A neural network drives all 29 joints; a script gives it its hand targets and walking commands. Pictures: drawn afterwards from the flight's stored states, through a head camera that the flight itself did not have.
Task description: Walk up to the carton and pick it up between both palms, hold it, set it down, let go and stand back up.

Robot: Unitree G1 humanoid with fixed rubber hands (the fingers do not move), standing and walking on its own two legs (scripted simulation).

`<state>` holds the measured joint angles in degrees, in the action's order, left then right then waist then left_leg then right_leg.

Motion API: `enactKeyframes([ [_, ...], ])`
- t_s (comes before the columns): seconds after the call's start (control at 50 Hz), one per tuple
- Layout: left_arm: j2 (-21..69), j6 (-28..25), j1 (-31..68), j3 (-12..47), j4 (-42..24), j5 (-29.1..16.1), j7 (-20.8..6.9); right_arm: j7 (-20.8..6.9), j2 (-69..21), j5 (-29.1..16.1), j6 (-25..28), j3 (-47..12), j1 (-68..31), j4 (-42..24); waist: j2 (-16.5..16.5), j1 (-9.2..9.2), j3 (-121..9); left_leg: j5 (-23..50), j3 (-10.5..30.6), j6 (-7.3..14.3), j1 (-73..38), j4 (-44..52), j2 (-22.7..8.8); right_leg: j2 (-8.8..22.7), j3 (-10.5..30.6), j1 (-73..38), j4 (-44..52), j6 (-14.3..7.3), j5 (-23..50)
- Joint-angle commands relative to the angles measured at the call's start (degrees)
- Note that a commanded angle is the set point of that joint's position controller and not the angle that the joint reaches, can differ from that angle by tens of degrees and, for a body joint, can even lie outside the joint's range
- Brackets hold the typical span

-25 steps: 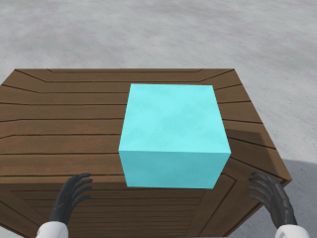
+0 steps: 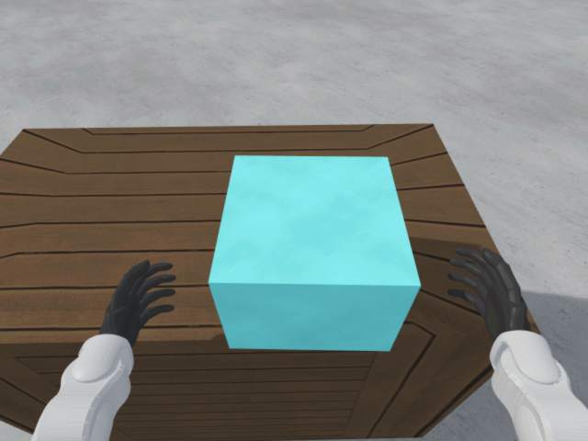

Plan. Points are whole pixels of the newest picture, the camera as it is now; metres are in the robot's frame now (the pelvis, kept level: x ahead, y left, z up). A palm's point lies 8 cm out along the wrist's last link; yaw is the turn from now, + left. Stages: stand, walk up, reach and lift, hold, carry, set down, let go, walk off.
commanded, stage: reach and lift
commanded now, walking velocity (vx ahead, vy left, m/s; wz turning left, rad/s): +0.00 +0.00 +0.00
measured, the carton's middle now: (310, 250) +0.40 -0.01 +0.03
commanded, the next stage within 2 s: none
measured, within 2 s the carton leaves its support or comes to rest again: neither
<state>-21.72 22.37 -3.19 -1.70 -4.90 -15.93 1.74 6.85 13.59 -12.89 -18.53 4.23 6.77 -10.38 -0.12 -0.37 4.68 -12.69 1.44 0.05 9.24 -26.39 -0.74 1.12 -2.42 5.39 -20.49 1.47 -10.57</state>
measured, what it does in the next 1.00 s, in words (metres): stands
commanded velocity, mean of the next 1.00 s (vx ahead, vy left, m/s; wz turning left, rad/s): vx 0.00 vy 0.00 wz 0.00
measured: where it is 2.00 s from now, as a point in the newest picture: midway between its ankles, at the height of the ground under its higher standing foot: outside the picture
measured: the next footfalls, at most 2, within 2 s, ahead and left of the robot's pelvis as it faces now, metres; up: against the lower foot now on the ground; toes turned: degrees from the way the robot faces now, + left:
none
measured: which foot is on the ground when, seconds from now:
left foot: down 0.00-1.00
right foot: down 0.00-1.00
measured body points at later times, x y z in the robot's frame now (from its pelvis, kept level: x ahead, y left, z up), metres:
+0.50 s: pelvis +0.00 +0.00 +0.00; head +0.00 +0.01 +0.45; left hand +0.34 +0.22 +0.13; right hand +0.33 -0.22 +0.11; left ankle +0.02 +0.11 -0.74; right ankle +0.01 -0.14 -0.74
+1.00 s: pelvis +0.00 +0.00 +0.00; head +0.01 +0.01 +0.45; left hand +0.40 +0.22 +0.16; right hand +0.39 -0.21 +0.14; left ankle +0.02 +0.11 -0.74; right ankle +0.01 -0.14 -0.74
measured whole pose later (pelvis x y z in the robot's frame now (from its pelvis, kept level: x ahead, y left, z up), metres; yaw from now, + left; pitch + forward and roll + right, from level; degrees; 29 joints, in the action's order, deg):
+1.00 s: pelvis +0.00 +0.00 +0.00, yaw +0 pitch -4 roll -2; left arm -21.7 35.1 36.1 -4.5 16.7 -15.9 0.1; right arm 8.8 13.6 -15.8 -25.2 8.2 -33.6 22.5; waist 0.1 -0.4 4.7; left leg -12.8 1.4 0.0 9.3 -26.4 -0.7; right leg 1.1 -2.4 5.4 -20.5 1.5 -10.7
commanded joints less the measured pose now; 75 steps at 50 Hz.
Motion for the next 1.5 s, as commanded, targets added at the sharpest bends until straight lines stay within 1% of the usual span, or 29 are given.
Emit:
enactKeyframes([
  [0.0,-10.8,-1.1,20.3,-11.2,-15.4,-2.9,-1.7,0.9,6.6,-2.8,1.5,4.1,-14.8,-9.6,-3.1,0.72,-17.6,12.1,-3.7,-1.4,-2.1,9.1,0.7,-2.0,4.5,-6.2,1.9,-3.1,8.2],
  [0.08,-11.1,1.6,29.8,-10.7,-12.3,-2.8,-2.4,1.1,7.8,-3.6,-0.1,4.7,-23.1,-6.5,-3.2,0.35,-17.0,9.9,-3.9,-1.6,-1.2,9.5,0.3,-2.2,4.0,-4.4,2.3,-3.3,6.2],
  [0.1,-10.3,2.0,25.9,-10.4,-13.7,-2.3,-2.4,1.0,7.6,-4.0,0.2,4.9,-19.3,-7.4,-3.3,0.25,-17.2,10.6,-3.7,-1.4,-2.6,9.6,0.3,-2.3,3.9,-5.3,2.8,-3.1,6.8],
  [0.12,-10.3,3.1,30.0,-9.8,-11.4,-2.6,-2.4,1.1,9.7,-3.8,-0.3,5.7,-23.9,-6.0,-3.3,-0.95,-16.5,9.3,-3.8,-1.8,-1.9,9.5,0.2,-2.6,3.8,-3.8,2.6,-3.2,5.2],
  [0.24,-12.3,5.7,35.9,-11.8,-9.4,-2.8,-2.3,1.7,10.1,-4.9,-1.0,6.2,-31.0,-7.1,-1.1,-0.33,-20.8,10.2,-3.9,-0.6,-0.6,8.7,0.4,-2.5,3.9,-6.3,1.3,-2.4,9.2],
  [0.32,-11.6,8.4,39.0,-11.1,-5.8,-1.7,-2.6,1.6,11.6,-5.9,-2.2,5.9,-34.5,-1.5,-2.8,-0.41,-19.0,10.3,-3.8,-1.3,-1.6,9.0,0.2,-3.0,3.4,-5.5,1.8,-2.5,8.1],
  [0.38,-12.4,9.7,43.3,-11.1,-2.5,-2.0,-2.5,1.8,12.3,-4.9,-3.2,7.1,-39.3,1.1,-0.3,-1.86,-19.3,9.2,-3.5,-0.8,-0.8,8.8,-0.2,-2.8,3.1,-4.9,1.7,-2.7,7.8],
  [0.4,-12.2,9.9,42.3,-11.8,-0.8,-1.7,-2.7,1.7,11.8,-5.2,-3.3,6.3,-38.2,2.1,0.0,-0.4,-19.2,8.9,-3.7,-0.7,-0.1,9.1,0.0,-2.9,3.4,-5.5,1.8,-2.4,7.4],
  [0.42,-12.8,10.3,45.4,-10.9,-0.5,-2.2,-2.8,1.8,12.8,-5.2,-3.6,7.1,-41.0,2.9,-0.1,-1.92,-19.3,8.0,-3.4,-0.7,0.0,9.3,-0.1,-2.7,3.0,-5.0,1.9,-2.4,6.3],
  [0.5,-13.5,9.9,48.3,-11.5,2.8,-1.7,-2.0,1.8,10.9,-5.4,-3.8,5.8,-46.2,4.9,0.5,-0.6,-21.7,7.2,-3.6,0.1,1.9,9.2,0.1,-2.3,3.2,-6.7,0.9,-2.1,7.2],
  [0.58,-14.4,10.3,54.6,-10.6,3.2,-1.5,-2.3,2.3,13.2,-5.3,-3.7,6.8,-50.4,9.3,-0.3,-2.26,-23.8,12.5,-3.3,-0.9,-0.7,7.5,0.1,-3.0,2.3,-6.5,0.7,-1.8,12.0],
  [0.62,-14.3,10.1,53.4,-10.7,3.1,-1.5,-2.0,2.0,12.6,-6.0,-3.2,5.6,-50.6,8.3,-0.5,-1.31,-25.2,14.6,-3.3,-1.0,-1.5,7.4,0.4,-3.0,2.3,-7.4,0.7,-1.4,13.9],
  [0.64,-15.4,10.4,59.0,-10.5,4.9,-1.9,-2.0,2.2,14.3,-5.1,-3.4,7.6,-55.2,10.7,-0.2,-3.05,-25.3,12.2,-3.0,-0.8,-0.3,7.2,0.4,-3.1,1.9,-5.9,0.8,-1.5,12.0],
  [0.76,-16.2,10.0,65.0,-10.8,11.3,-0.9,-1.4,2.0,14.1,-4.8,-3.6,6.4,-62.9,16.5,0.9,-1.95,-26.0,10.1,-3.1,-0.2,0.4,7.4,0.4,-2.8,1.9,-6.0,1.0,-1.5,10.3],
  [0.92,-15.8,9.1,72.8,-8.4,16.3,-1.2,-0.3,1.7,15.9,-4.0,-2.6,7.5,-70.2,23.0,0.3,-3.92,-30.3,12.3,-2.2,-1.4,-1.4,6.1,0.1,-3.6,0.5,-4.5,0.7,-2.2,12.5],
  [0.94,-16.0,8.7,72.5,-8.4,18.7,-1.7,-0.4,1.8,15.3,-4.1,-2.6,6.8,-70.3,24.5,1.5,-4.14,-29.5,11.9,-2.3,-0.9,-1.1,6.4,0.3,-3.4,0.7,-4.6,1.3,-1.8,12.6],
  [0.96,-15.9,8.2,72.6,-8.9,20.8,-1.2,-0.4,1.8,14.2,-3.8,-2.5,5.9,-71.2,25.7,1.8,-2.56,-29.1,12.1,-2.5,-0.8,-0.3,6.4,0.3,-3.3,0.8,-5.0,1.0,-1.6,13.2],
  [1.02,-14.4,7.5,70.9,-7.5,21.4,-0.1,-0.7,1.5,13.4,-4.5,-1.7,5.4,-69.9,29.1,-0.4,-2.84,-30.6,16.2,-2.3,-1.5,-2.6,5.9,0.2,-3.6,0.4,-4.7,1.0,-1.6,15.2],
  [1.04,-14.1,7.3,70.8,-6.8,22.7,0.3,-0.8,1.6,14.4,-3.9,-1.4,6.4,-68.2,31.8,-0.5,-4.84,-28.9,16.7,-1.8,-1.9,-3.3,5.5,0.0,-4.1,-0.2,-3.0,1.2,-1.7,15.6],
  [1.06,-13.6,6.9,68.5,-7.4,22.6,0.9,-1.0,1.4,12.8,-4.3,-1.2,4.2,-66.4,31.2,-1.0,-2.69,-28.3,18.5,-1.8,-1.8,-4.9,5.3,-0.1,-3.9,0.2,-3.8,1.7,-1.9,16.2],
  [1.08,-13.1,6.4,68.4,-7.6,23.0,1.7,-1.4,1.7,12.7,-3.5,-0.6,4.7,-65.9,32.5,-0.2,-3.96,-28.5,18.5,-2.0,-1.7,-4.6,5.3,0.1,-3.7,0.0,-3.9,1.9,-1.8,17.2],
  [1.14,-11.1,4.1,66.6,-7.0,27.1,2.2,-2.1,1.7,11.6,-3.0,1.3,3.9,-66.0,33.3,0.1,-3.12,-27.3,18.5,-1.9,-1.7,-3.8,5.4,0.0,-4.2,0.1,-3.3,1.4,-1.5,15.5],
  [1.2,-9.7,-0.1,67.3,-5.2,29.4,1.9,-2.6,1.2,9.6,-1.3,3.9,4.7,-65.1,36.7,0.3,-4.64,-27.1,17.4,-1.6,-1.8,-4.0,4.8,0.0,-3.9,-0.7,-0.8,1.8,-1.7,12.6],
  [1.3,-8.3,-8.5,67.7,-2.8,34.5,1.2,-2.6,0.5,6.5,0.9,9.6,4.2,-63.8,36.4,-1.7,-3.64,-31.8,17.2,-1.8,-2.1,-3.9,3.6,0.2,-3.6,-0.6,1.3,1.4,-1.7,11.4],
  [1.34,-5.4,-10.9,65.5,0.1,41.2,1.1,-3.4,0.0,4.8,1.8,10.8,3.6,-61.3,43.9,-1.1,-5.05,-28.5,15.8,-1.3,-2.0,-3.7,3.8,-0.2,-3.3,-0.9,4.0,1.8,-1.8,8.5],
  [1.36,-5.0,-12.3,63.8,-0.3,41.4,1.3,-3.5,-0.2,5.7,1.7,11.7,2.7,-60.7,43.6,-0.9,-4.3,-29.9,16.1,-1.1,-1.9,-4.4,4.0,-0.3,-3.7,-1.0,4.1,1.7,-1.7,8.2],
  [1.38,-4.2,-13.8,64.5,0.7,41.2,1.2,-3.7,-0.1,4.8,1.9,13.1,3.2,-60.1,45.4,-2.0,-5.3,-30.1,17.6,-1.0,-2.4,-6.5,3.4,-0.3,-3.5,-1.0,5.8,2.1,-2.0,8.4],
  [1.4,-4.2,-15.1,63.0,0.7,42.2,1.6,-4.1,-0.4,4.6,1.6,14.3,1.7,-59.2,45.5,-2.5,-4.12,-30.8,19.8,-0.9,-2.5,-7.2,2.9,-0.3,-3.6,-0.9,6.2,1.9,-1.7,9.0],
  [1.48,-2.6,-21.2,62.2,1.4,39.8,0.6,-3.6,-0.4,3.6,0.4,20.2,0.7,-60.1,42.5,-3.1,-3.95,-39.4,28.3,-0.5,-3.3,-9.7,-0.6,0.0,-4.4,-1.3,7.9,0.8,-1.7,12.9],
])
